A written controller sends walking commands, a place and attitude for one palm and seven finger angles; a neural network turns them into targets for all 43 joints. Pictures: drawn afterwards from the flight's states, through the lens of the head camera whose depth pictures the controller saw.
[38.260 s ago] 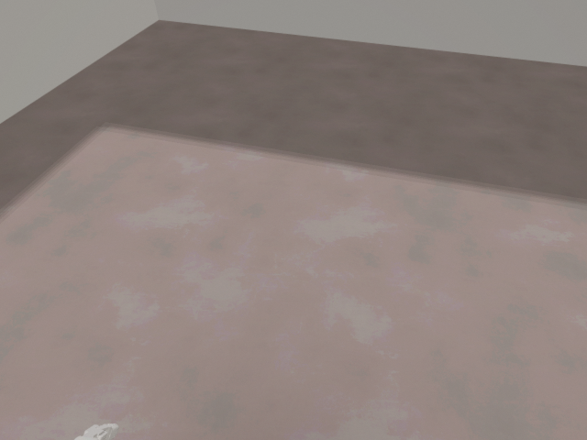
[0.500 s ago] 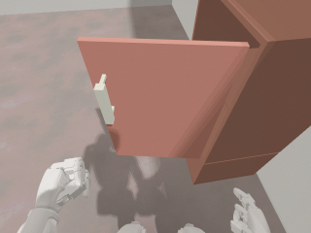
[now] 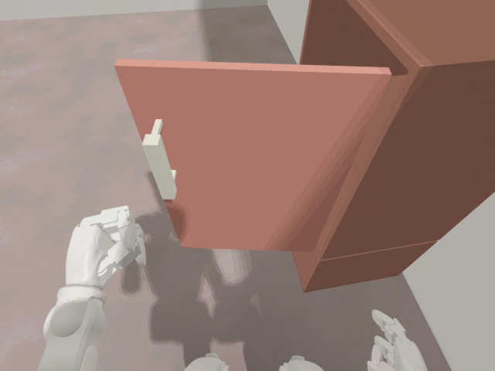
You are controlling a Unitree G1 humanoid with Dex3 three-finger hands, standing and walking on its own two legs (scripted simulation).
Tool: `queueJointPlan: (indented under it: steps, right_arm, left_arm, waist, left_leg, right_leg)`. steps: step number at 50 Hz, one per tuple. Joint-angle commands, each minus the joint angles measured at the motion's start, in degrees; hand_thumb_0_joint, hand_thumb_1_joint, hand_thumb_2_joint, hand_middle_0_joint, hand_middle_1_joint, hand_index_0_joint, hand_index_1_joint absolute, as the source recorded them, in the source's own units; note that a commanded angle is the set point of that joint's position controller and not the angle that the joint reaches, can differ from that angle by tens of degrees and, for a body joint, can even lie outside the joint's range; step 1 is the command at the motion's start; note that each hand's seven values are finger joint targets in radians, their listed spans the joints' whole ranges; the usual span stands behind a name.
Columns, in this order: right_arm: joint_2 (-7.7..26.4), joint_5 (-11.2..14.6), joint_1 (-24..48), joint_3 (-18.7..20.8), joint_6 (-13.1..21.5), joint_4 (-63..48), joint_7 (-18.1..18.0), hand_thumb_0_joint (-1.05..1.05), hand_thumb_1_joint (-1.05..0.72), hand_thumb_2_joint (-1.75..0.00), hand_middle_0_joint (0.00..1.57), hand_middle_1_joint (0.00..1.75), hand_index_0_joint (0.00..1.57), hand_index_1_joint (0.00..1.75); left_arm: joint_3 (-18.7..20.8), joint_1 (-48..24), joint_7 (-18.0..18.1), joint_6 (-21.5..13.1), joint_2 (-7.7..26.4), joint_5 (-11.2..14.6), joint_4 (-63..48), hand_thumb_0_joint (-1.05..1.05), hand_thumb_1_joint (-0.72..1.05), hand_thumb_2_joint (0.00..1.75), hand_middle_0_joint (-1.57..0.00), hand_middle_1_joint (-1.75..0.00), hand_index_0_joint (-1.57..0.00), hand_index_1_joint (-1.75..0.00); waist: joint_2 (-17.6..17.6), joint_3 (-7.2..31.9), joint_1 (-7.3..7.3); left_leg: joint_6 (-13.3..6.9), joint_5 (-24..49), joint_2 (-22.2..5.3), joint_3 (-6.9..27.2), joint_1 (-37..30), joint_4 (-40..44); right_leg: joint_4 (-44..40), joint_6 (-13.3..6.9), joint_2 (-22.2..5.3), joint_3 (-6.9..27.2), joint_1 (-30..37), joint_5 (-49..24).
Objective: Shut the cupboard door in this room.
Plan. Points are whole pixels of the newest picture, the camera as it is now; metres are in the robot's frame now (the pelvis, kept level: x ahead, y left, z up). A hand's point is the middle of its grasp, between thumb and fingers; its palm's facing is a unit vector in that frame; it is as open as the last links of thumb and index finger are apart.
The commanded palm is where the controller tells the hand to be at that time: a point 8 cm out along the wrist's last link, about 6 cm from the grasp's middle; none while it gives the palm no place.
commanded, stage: bring the fist close to the handle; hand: left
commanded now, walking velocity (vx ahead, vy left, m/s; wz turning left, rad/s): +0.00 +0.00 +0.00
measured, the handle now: (164, 161) +0.45 +0.18 +0.06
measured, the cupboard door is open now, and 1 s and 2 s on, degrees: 78 78 63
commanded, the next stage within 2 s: push the door shut along its arc in 0.90 s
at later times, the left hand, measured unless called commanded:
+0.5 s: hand (175, 213) +0.35 +0.14 +0.05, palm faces -0.01 -1.00 -0.02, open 3.1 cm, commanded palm +0.33 +0.20 +0.06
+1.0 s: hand (169, 208) +0.35 +0.15 +0.07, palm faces +0.01 -1.00 -0.02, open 3.1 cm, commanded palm +0.33 +0.20 +0.06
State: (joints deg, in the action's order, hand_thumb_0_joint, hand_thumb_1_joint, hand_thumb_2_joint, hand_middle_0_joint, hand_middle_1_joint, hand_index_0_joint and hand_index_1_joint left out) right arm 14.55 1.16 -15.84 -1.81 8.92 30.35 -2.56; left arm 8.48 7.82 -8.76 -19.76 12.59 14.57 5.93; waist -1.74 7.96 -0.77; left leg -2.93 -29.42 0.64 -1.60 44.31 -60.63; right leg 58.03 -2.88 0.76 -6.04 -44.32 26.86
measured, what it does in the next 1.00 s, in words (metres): stands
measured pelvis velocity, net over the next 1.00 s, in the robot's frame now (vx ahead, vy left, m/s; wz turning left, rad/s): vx -0.01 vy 0.00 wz -0.01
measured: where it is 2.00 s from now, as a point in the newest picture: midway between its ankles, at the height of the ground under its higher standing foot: outside the picture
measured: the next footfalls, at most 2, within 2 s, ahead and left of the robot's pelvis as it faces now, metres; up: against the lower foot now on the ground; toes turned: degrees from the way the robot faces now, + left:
none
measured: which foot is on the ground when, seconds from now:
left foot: down 0.00-1.00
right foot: down 0.00-1.00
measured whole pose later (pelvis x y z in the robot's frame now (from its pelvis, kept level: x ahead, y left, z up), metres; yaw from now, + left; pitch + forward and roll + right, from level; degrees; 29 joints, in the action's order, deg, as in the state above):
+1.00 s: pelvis -0.01 +0.00 +0.00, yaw -1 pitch +14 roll -1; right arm 14.7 1.1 -14.6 -0.6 4.6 34.8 -1.5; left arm 7.2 -13.7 -5.9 -24.7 11.3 10.2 28.9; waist -1.3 6.7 -1.5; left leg -2.8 -27.6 0.7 -2.5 44.3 -58.2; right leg 56.6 -3.0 0.8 -5.1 -45.1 25.3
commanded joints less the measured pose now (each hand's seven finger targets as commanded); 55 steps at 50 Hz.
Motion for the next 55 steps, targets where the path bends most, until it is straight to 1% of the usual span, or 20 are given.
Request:
queueJointPlan:
  steps: [1, 2, 5, 7, 10, 12, 13, 16, 19, 24, 27, 30, 32, 37, 41, 42, 44, 51, 52, 55]
  right_arm:
    - [7.73, 0.50, 1.46, 3.71, 1.88, -8.29, 0.42, 0.00, -0.90, -0.90, 0.20, 0.30, 0.20, 0.30]
    - [7.97, 0.61, 1.09, 3.83, 1.64, -8.51, 0.30, 0.00, -0.90, -0.90, 0.20, 0.30, 0.20, 0.30]
    - [7.60, 0.54, 1.53, 3.81, 1.48, -8.51, -0.13, 0.00, -0.90, -0.90, 0.20, 0.30, 0.20, 0.30]
    - [7.65, 0.20, 2.00, 3.47, 1.33, -7.50, -0.50, 0.00, -0.90, -0.90, 0.20, 0.30, 0.20, 0.30]
    - [6.71, -0.21, 2.71, 3.17, 1.36, -6.28, -0.19, 0.00, -0.90, -0.90, 0.20, 0.30, 0.20, 0.30]
    - [6.93, -0.44, 2.44, 3.27, 0.91, -5.84, 0.21, 0.00, -0.90, -0.90, 0.20, 0.30, 0.20, 0.30]
    - [6.66, -0.47, 2.37, 3.34, 0.67, -5.77, 0.53, 0.00, -0.90, -0.90, 0.20, 0.30, 0.20, 0.30]
    - [7.28, -0.18, 1.39, 3.52, -0.29, -5.46, 0.99, 0.00, -0.90, -0.90, 0.20, 0.30, 0.20, 0.30]
    - [7.70, 0.31, 0.59, 3.66, -1.15, -5.14, 0.68, 0.00, -0.90, -0.90, 0.20, 0.30, 0.20, 0.30]
    - [7.38, 0.14, 0.77, 3.44, -1.09, -3.66, -0.12, 0.00, -0.90, -0.90, 0.20, 0.30, 0.20, 0.30]
    - [7.35, -0.50, 0.25, 3.74, -0.97, -3.73, 0.46, 0.00, -0.90, -0.90, 0.20, 0.30, 0.20, 0.30]
    - [6.99, -0.53, -0.69, 4.01, -1.87, -3.66, 1.50, 0.00, -0.90, -0.90, 0.20, 0.30, 0.20, 0.30]
    - [7.47, -0.23, -1.42, 4.21, -2.74, -4.24, 1.85, 0.00, -0.90, -0.90, 0.20, 0.30, 0.20, 0.30]
    - [7.66, 0.55, -0.61, 4.39, -3.44, -5.06, 1.20, 0.00, -0.90, -0.90, 0.20, 0.30, 0.20, 0.30]
    - [7.05, 0.13, 0.36, 4.29, -2.20, -3.52, 0.63, 0.00, -0.90, -0.90, 0.20, 0.30, 0.20, 0.30]
    - [7.30, 0.06, 0.17, 4.41, -1.92, -3.16, 0.48, 0.00, -0.90, -0.90, 0.20, 0.30, 0.20, 0.30]
    - [7.13, -0.16, 0.51, 4.16, -1.53, -2.45, 0.62, 0.00, -0.90, -0.90, 0.20, 0.30, 0.20, 0.30]
    - [7.72, 0.50, 0.29, 4.21, -2.67, -3.62, 0.92, 0.00, -0.90, -0.90, 0.20, 0.30, 0.20, 0.30]
    - [8.06, 0.62, 0.05, 4.17, -2.89, -3.62, 0.69, 0.00, -0.90, -0.90, 0.20, 0.30, 0.20, 0.30]
    - [7.61, 0.66, 0.23, 3.95, -2.73, -3.42, 0.33, 0.00, -0.90, -0.90, 0.20, 0.30, 0.20, 0.30]
  left_arm:
    - [-3.04, -7.42, -1.43, -1.35, 2.84, -1.36, -6.53, 0.00, 0.90, 0.90, -1.30, -1.50, -1.30, -1.50]
    - [-2.99, -8.57, -1.74, -0.65, 3.33, -1.42, -6.67, 0.00, 0.90, 0.90, -1.30, -1.50, -1.30, -1.50]
    - [-2.67, -15.66, -0.58, -0.55, 3.93, -1.50, -9.96, 0.00, 0.90, 0.90, -1.30, -1.50, -1.30, -1.50]
    - [0.86, -20.55, 1.92, -1.87, 7.05, -1.65, -9.69, 0.00, 0.90, 0.90, -1.30, -1.50, -1.30, -1.50]
    - [1.47, -25.27, 5.30, -4.40, 5.83, -2.71, -6.81, 0.00, 0.90, 0.90, -1.30, -1.50, -1.30, -1.50]
    - [1.61, -24.27, 6.28, -4.96, 6.31, -3.90, -4.15, 0.00, 0.90, 0.90, -1.30, -1.50, -1.30, -1.50]
    - [0.33, -23.10, 6.19, -4.75, 4.59, -4.22, -2.46, 0.00, 0.90, 0.90, -1.30, -1.50, -1.30, -1.50]
    - [-2.59, -25.12, 4.80, -2.85, 2.85, -4.81, 2.56, 0.00, 0.90, 0.90, -1.30, -1.50, -1.30, -1.50]
    - [-3.05, -30.45, 3.28, -0.90, 2.97, -4.48, 6.64, 0.00, 0.90, 0.90, -1.30, -1.50, -1.30, -1.50]
    - [0.94, -43.43, 4.99, -3.39, 5.76, -3.44, 7.73, 0.00, 0.90, 0.90, -1.30, -1.50, -1.30, -1.50]
    - [4.12, -37.81, 6.18, -6.23, 8.06, -4.03, 7.89, 0.00, 0.90, 0.90, -1.30, -1.50, -1.30, -1.50]
    - [3.30, -31.56, 5.33, -6.58, 6.79, -4.59, 10.66, 0.00, 0.90, 0.90, -1.30, -1.50, -1.30, -1.50]
    - [2.81, -27.60, 4.09, -5.21, 6.43, -4.65, 13.38, 0.00, 0.90, 0.90, -1.30, -1.50, -1.30, -1.50]
    - [1.34, -33.09, 2.23, -4.27, 5.06, -2.57, 10.34, 0.00, 0.90, 0.90, -1.30, -1.50, -1.30, -1.50]
    - [0.93, -40.37, 3.13, -8.81, 4.93, -2.55, 6.18, 0.00, 0.90, 0.90, -1.30, -1.50, -1.30, -1.50]
    - [1.88, -40.95, 3.45, -9.82, 6.78, -2.92, 5.47, 0.00, 0.90, 0.90, -1.30, -1.50, -1.30, -1.50]
    - [0.57, -40.47, 3.38, -10.72, 5.92, -3.73, 6.79, 0.00, 0.90, 0.90, -1.30, -1.50, -1.30, -1.50]
    - [0.29, -35.53, 1.71, -5.21, 4.91, -3.38, 14.31, 0.00, 0.90, 0.90, -1.30, -1.50, -1.30, -1.50]
    - [1.83, -36.84, 1.73, -4.67, 6.95, -3.37, 15.01, 0.00, 0.90, 0.90, -1.30, -1.50, -1.30, -1.50]
    - [0.24, -45.47, 2.04, -5.57, 6.11, -3.69, 13.40, 0.00, 0.90, 0.90, -1.30, -1.50, -1.30, -1.50]
  waist:
    - [-0.55, 10.61, -0.89]
    - [1.17, 11.36, -1.04]
    - [0.46, 13.83, -1.11]
    - [2.14, 12.99, -0.84]
    - [1.23, 13.09, -0.57]
    - [-0.08, 14.89, -0.02]
    - [-0.81, 15.84, 0.26]
    - [-0.77, 14.47, -0.85]
    - [3.32, 13.42, -2.25]
    - [2.74, 15.46, -2.43]
    - [-0.43, 21.26, 0.49]
    - [0.05, 20.82, 0.86]
    - [2.51, 18.46, 0.70]
    - [4.45, 13.43, -1.22]
    - [1.96, 15.94, -2.08]
    - [1.46, 16.40, -2.16]
    - [-1.22, 17.29, -2.11]
    - [1.74, 15.77, -1.16]
    - [2.97, 15.22, -1.40]
    - [2.26, 15.09, -2.73]
  left_leg:
    - [2.01, 16.73, -0.60, 4.63, -6.09, 10.27]
    - [1.78, 17.31, -0.61, 4.76, -6.09, 10.26]
    - [1.69, 17.11, -0.55, 4.78, -7.75, 10.54]
    - [1.69, 15.25, -0.63, 5.00, -6.50, 10.55]
    - [1.89, 15.18, -0.53, 4.95, -6.60, 10.57]
    - [1.96, 16.89, -0.43, 4.57, -6.74, 10.24]
    - [2.04, 17.73, -0.39, 4.29, -7.47, 10.23]
    - [2.25, 17.55, -0.62, 4.21, -7.84, 10.74]
    - [1.69, 14.75, -0.57, 3.88, -6.04, 10.85]
    - [1.53, 14.17, -0.41, 3.89, -6.52, 10.56]
    - [1.82, 20.35, -0.21, 3.34, -8.07, 9.89]
    - [1.97, 24.14, -0.28, 2.47, -7.80, 10.23]
    - [1.73, 24.29, -0.37, 2.27, -6.57, 10.83]
    - [1.28, 18.22, -0.17, 1.79, -5.54, 11.94]
    - [1.22, 16.68, -0.35, 2.55, -7.60, 10.92]
    - [1.16, 16.74, -0.42, 2.64, -7.64, 10.39]
    - [1.35, 16.72, -0.40, 3.03, -8.40, 10.26]
    - [1.60, 15.03, -0.16, 2.95, -6.98, 12.06]
    - [1.43, 14.92, -0.26, 3.02, -6.49, 12.02]
    - [1.43, 14.65, -0.48, 3.42, -7.49, 11.66]
  right_leg:
    - [-7.86, 0.98, -0.24, 3.94, 8.85, -14.06]
    - [-8.06, 1.00, -0.24, 4.12, 9.95, -14.67]
    - [-8.26, 1.16, -0.43, 4.26, 10.60, -14.69]
    - [-8.10, 1.06, -0.22, 4.41, 10.19, -12.62]
    - [-7.24, 0.87, -0.29, 4.31, 9.39, -12.23]
    - [-6.61, 0.75, -0.25, 4.52, 10.33, -13.95]
    - [-6.54, 0.73, -0.41, 4.50, 10.53, -14.99]
    - [-7.43, 0.82, -0.35, 4.25, 9.66, -15.32]
    - [-9.10, 1.32, -0.54, 5.00, 10.34, -14.06]
    - [-9.14, 1.32, -0.68, 5.67, 10.71, -13.59]
    - [-7.02, 0.88, -0.49, 5.92, 14.21, -19.97]
    - [-7.02, 1.00, -0.52, 6.00, 16.21, -24.82]
    - [-7.82, 1.13, -0.37, 5.80, 16.50, -25.33]
    - [-11.01, 1.59, -0.83, 6.70, 15.55, -20.47]
    - [-9.73, 1.41, -0.70, 6.64, 13.26, -17.98]
    - [-9.41, 1.39, -0.69, 6.92, 13.09, -17.79]
    - [-8.62, 1.16, -0.74, 6.57, 11.79, -17.41]
    - [-10.00, 1.25, -0.65, 5.77, 12.60, -15.46]
    - [-10.28, 1.29, -0.54, 5.93, 12.73, -15.33]
    - [-9.78, 1.34, -0.57, 5.88, 11.15, -15.20]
